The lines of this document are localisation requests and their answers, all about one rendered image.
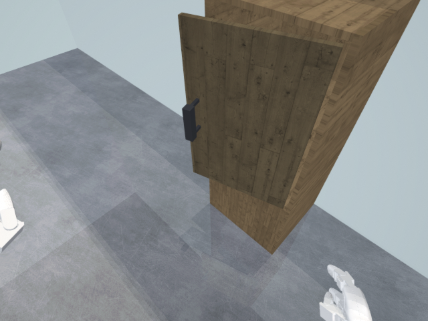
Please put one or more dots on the left robot hand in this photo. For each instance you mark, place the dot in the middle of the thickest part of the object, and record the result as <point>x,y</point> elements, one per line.
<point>10,226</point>

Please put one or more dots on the handle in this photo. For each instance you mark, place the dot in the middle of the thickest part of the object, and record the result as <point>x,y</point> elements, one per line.
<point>189,121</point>

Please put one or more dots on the right robot hand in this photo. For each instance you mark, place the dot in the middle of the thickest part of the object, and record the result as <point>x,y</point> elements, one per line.
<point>351,304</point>

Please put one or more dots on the cupboard door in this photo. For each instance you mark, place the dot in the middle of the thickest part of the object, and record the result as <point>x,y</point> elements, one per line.
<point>260,92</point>

